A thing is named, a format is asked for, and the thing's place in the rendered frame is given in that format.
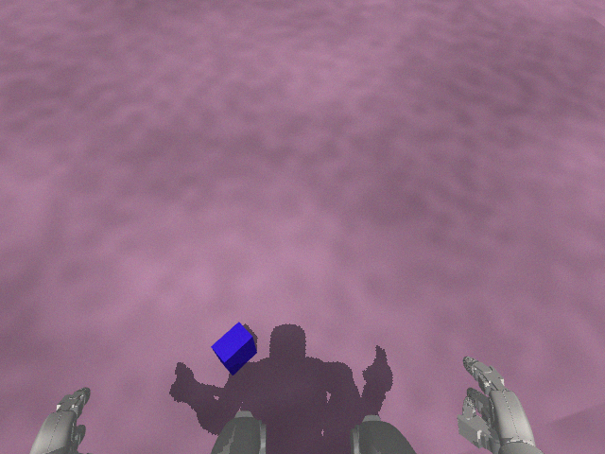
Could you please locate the left robot hand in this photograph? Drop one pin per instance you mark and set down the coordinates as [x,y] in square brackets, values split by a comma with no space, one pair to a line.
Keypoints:
[59,432]

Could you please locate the carton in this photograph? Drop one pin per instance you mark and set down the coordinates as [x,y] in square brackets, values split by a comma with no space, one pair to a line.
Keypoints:
[235,348]

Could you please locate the right robot hand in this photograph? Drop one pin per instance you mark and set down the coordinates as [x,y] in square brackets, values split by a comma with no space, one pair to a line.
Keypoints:
[503,418]

